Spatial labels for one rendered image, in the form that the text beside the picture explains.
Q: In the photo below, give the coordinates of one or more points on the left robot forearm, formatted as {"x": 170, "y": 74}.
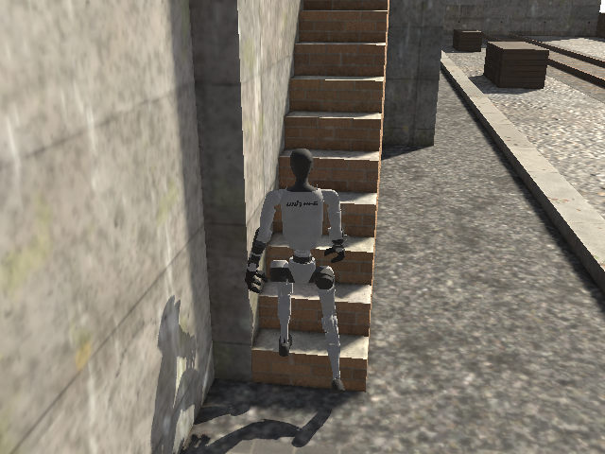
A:
{"x": 256, "y": 253}

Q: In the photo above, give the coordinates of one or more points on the right robot forearm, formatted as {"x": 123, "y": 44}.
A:
{"x": 338, "y": 244}

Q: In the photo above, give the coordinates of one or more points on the robot left shin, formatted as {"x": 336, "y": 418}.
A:
{"x": 284, "y": 312}

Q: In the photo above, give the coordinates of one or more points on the robot torso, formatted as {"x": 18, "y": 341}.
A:
{"x": 302, "y": 217}

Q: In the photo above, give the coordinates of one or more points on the robot right upper arm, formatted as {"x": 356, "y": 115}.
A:
{"x": 331, "y": 198}

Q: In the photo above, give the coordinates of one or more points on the robot left upper arm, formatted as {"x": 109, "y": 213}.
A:
{"x": 272, "y": 199}

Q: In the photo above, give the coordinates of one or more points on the left robot hand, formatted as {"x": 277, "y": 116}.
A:
{"x": 250, "y": 279}

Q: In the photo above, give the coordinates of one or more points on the right robot hand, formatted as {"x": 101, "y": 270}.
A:
{"x": 340, "y": 256}

